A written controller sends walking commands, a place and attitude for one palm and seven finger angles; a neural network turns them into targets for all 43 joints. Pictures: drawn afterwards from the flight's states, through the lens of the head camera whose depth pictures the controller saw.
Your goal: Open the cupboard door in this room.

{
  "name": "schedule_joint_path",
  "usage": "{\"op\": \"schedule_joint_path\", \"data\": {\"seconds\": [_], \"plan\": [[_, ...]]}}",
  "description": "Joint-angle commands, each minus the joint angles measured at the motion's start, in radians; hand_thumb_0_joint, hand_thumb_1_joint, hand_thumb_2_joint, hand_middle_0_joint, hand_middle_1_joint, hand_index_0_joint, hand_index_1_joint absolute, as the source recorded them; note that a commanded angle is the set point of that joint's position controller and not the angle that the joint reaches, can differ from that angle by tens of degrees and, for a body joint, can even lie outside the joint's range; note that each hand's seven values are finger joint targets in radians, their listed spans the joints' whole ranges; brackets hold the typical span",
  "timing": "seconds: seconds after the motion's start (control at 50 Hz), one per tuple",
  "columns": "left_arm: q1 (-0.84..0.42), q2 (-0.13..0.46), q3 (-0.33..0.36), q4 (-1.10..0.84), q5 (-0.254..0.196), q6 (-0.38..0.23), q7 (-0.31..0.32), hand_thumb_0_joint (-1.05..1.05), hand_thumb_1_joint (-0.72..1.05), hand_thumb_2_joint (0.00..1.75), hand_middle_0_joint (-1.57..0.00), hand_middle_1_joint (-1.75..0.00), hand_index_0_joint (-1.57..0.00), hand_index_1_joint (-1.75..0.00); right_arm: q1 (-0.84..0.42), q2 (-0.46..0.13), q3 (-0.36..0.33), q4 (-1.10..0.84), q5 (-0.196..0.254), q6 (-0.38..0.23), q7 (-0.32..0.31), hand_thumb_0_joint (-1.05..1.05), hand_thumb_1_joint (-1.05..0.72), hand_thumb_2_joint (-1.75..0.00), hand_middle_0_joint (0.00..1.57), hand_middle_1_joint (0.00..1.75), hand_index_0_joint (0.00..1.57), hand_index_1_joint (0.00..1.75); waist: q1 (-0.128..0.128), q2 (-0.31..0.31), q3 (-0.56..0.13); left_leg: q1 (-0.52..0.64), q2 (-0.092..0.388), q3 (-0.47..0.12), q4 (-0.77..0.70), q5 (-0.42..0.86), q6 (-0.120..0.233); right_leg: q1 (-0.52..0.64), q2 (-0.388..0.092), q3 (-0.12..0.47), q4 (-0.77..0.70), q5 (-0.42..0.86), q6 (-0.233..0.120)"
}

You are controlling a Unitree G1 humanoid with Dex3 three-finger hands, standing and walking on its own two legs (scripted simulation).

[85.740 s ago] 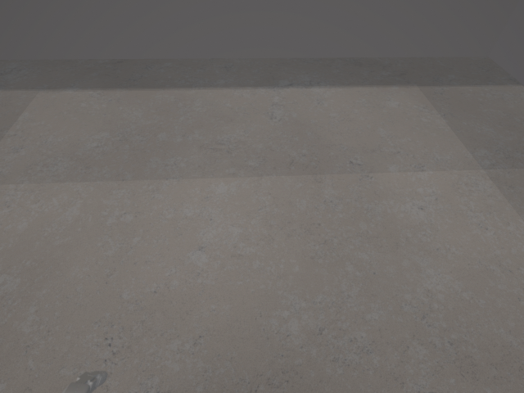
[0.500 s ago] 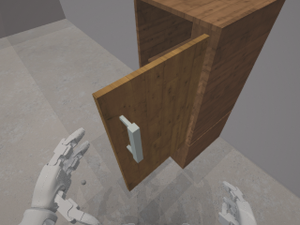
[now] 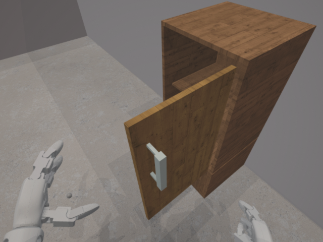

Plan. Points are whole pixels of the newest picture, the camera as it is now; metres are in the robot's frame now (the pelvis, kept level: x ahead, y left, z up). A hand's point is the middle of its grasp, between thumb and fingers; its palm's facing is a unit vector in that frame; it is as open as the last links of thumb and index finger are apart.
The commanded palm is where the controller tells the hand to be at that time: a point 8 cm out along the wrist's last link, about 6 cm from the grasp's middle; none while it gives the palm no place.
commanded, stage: draw the hand back to the body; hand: left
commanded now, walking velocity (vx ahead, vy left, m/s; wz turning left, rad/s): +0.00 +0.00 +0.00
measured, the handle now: (156, 167) +0.31 +0.05 +0.01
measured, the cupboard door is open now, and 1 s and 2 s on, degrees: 91 91 91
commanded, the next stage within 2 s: step back with the hand held close in 0.78 s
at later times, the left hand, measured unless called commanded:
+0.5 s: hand (29, 163) +0.20 +0.26 +0.19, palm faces +0.47 -0.78 -0.42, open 8.1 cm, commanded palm +0.15 +0.29 +0.19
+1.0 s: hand (39, 166) +0.20 +0.24 +0.18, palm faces +0.44 -0.79 -0.44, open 7.4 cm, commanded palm +0.14 +0.28 +0.19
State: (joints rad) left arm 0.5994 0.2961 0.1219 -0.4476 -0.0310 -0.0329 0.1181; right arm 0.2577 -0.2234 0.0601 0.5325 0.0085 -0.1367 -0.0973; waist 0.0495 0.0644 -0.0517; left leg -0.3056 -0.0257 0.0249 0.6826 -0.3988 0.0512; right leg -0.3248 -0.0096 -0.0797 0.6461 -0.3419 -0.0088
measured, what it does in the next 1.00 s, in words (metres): stands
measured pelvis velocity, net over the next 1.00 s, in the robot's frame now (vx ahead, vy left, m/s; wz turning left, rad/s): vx -0.01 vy -0.02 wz -0.02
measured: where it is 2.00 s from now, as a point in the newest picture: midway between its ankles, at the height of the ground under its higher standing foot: outside the picture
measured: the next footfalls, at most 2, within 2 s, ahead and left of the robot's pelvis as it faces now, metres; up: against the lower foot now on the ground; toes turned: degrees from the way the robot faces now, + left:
none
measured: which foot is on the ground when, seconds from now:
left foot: down 0.00-1.00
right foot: down 0.00-1.00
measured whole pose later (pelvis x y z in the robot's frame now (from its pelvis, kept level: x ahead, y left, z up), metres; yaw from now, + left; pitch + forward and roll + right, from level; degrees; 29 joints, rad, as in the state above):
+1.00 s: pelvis -0.01 -0.02 +0.02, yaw -1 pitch -3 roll -1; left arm 0.45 0.35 0.37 -0.36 -0.04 -0.13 0.12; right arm 0.17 -0.23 0.02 0.63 0.00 -0.08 -0.07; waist 0.04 0.07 0.04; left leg -0.10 0.01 0.03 0.42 -0.27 0.02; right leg -0.11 0.04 -0.07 0.36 -0.19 -0.04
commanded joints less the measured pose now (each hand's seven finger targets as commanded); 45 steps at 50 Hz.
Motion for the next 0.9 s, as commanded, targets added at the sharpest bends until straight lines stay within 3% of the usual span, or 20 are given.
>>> {"op": "schedule_joint_path", "data": {"seconds": [0.0, 0.12, 0.22, 0.28, 0.36, 0.38, 0.42, 0.46, 0.52, 0.64, 0.86, 0.88], "plan": [[-0.104, 0.155, 0.144, -0.224, 0.007, -0.071, 0.037, 0.00, 0.23, 0.62, -0.18, -0.30, -0.18, -0.30, -0.123, -0.105, -0.042, -0.136, -0.002, -0.066, -0.014, 0.00, -0.90, -0.90, 0.20, 0.30, 0.20, 0.30, -0.002, 0.008, -0.043, 0.060, 0.060, -0.074, -0.197, 0.327, -0.049, 0.111, -0.006, 0.036, -0.144, 0.180, -0.017], [-0.121, 0.168, 0.198, -0.201, 0.002, -0.081, 0.034, 0.00, 0.44, 0.70, -0.18, -0.30, -0.18, -0.30, -0.146, -0.110, -0.049, -0.100, -0.007, -0.065, 0.000, 0.00, -0.90, -0.90, 0.20, 0.30, 0.20, 0.30, 0.009, -0.002, -0.025, 0.129, 0.071, -0.069, -0.259, 0.435, -0.061, 0.190, -0.002, 0.034, -0.197, 0.243, -0.017], [-0.145, 0.205, 0.271, -0.176, -0.008, -0.088, 0.031, 0.00, 0.62, 0.78, -0.19, -0.30, -0.19, -0.30, -0.164, -0.111, -0.057, -0.083, -0.010, -0.048, 0.006, 0.00, -0.90, -0.90, 0.20, 0.30, 0.20, 0.30, 0.020, -0.036, -0.017, 0.152, 0.067, -0.051, -0.294, 0.442, -0.054, 0.247, -0.001, 0.040, -0.237, 0.288, -0.019], [-0.182, 0.225, 0.306, -0.180, -0.011, -0.094, 0.031, 0.00, 0.73, 0.82, -0.19, -0.30, -0.19, -0.30, -0.176, -0.111, -0.058, -0.074, -0.010, -0.040, 0.008, 0.00, -0.90, -0.90, 0.20, 0.30, 0.20, 0.30, 0.021, 0.029, -0.005, 0.170, 0.065, -0.046, -0.311, 0.446, -0.057, 0.260, -0.003, 0.047, -0.256, 0.292, -0.021], [-0.228, 0.252, 0.346, -0.195, -0.015, -0.104, 0.032, 0.00, 0.87, 0.88, -0.20, -0.30, -0.20, -0.30, -0.184, -0.110, -0.063, -0.060, -0.011, -0.039, 0.009, 0.00, -0.90, -0.90, 0.20, 0.30, 0.20, 0.30, 0.022, 0.054, -0.005, 0.197, 0.063, -0.041, -0.320, 0.459, -0.055, 0.274, -0.003, 0.052, -0.277, 0.307, -0.023], [-0.231, 0.258, 0.359, -0.195, -0.016, -0.109, 0.033, 0.00, 0.90, 0.90, -0.20, -0.30, -0.20, -0.30, -0.179, -0.111, -0.064, -0.056, -0.012, -0.040, 0.010, 0.00, -0.90, -0.90, 0.20, 0.30, 0.20, 0.30, 0.023, 0.037, -0.013, 0.200, 0.063, -0.045, -0.323, 0.468, -0.056, 0.281, -0.002, 0.050, -0.278, 0.312, -0.022], [-0.192, 0.212, 0.323, -0.143, -0.019, -0.104, 0.024, 0.00, 0.90, 0.90, -0.20, -0.30, -0.20, -0.30, -0.179, -0.113, -0.068, -0.054, -0.011, -0.035, 0.016, 0.00, -0.90, -0.90, 0.20, 0.30, 0.20, 0.30, 0.021, -0.009, 0.007, 0.205, 0.065, -0.041, -0.328, 0.474, -0.051, 0.273, 0.000, 0.047, -0.287, 0.315, -0.018], [-0.179, 0.179, 0.289, -0.102, -0.023, -0.096, 0.014, 0.00, 0.90, 0.90, -0.20, -0.30, -0.20, -0.30, -0.184, -0.118, -0.072, -0.052, -0.009, -0.024, 0.019, 0.00, -0.90, -0.90, 0.20, 0.30, 0.20, 0.30, 0.016, -0.011, 0.041, 0.201, 0.067, -0.036, -0.336, 0.455, -0.045, 0.264, -0.001, 0.049, -0.298, 0.310, -0.016], [-0.208, 0.202, 0.301, -0.111, -0.024, -0.103, 0.013, 0.00, 0.90, 0.90, -0.20, -0.30, -0.20, -0.30, -0.192, -0.120, -0.079, -0.052, -0.007, -0.014, 0.018, 0.00, -0.90, -0.90, 0.20, 0.30, 0.20, 0.30, 0.016, -0.041, 0.033, 0.205, 0.060, -0.028, -0.340, 0.370, -0.032, 0.259, -0.001, 0.057, -0.316, 0.271, -0.014], [-0.233, 0.258, 0.342, -0.171, -0.017, -0.117, 0.023, 0.00, 0.90, 0.90, -0.20, -0.30, -0.20, -0.30, -0.207, -0.114, -0.074, -0.049, -0.013, -0.025, 0.009, 0.00, -0.90, -0.90, 0.20, 0.30, 0.20, 0.30, 0.027, 0.022, -0.018, 0.220, 0.048, -0.027, -0.336, 0.375, -0.031, 0.297, -0.004, 0.069, -0.320, 0.291, -0.021], [-0.213, 0.214, 0.312, -0.091, -0.025, -0.115, 0.013, 0.00, 0.90, 0.90, -0.20, -0.30, -0.20, -0.30, -0.213, -0.107, -0.077, -0.032, -0.011, -0.025, 0.010, 0.00, -0.90, -0.90, 0.20, 0.30, 0.20, 0.30, 0.021, -0.029, 0.054, 0.217, 0.049, -0.019, -0.344, 0.347, -0.022, 0.262, -0.004, 0.075, -0.352, 0.269, -0.014], [-0.305, 0.243, 0.320, -0.158, -0.023, -0.126, 0.015, 0.00, 0.90, 0.90, -0.20, -0.30, -0.20, -0.30, -0.223, -0.108, -0.079, -0.037, -0.010, -0.029, 0.009, 0.00, -0.90, -0.90, 0.20, 0.30, 0.20, 0.30, 0.017, -0.023, 0.021, 0.233, 0.046, -0.016, -0.340, 0.338, -0.019, 0.266, -0.006, 0.082, -0.355, 0.262, -0.011]]}}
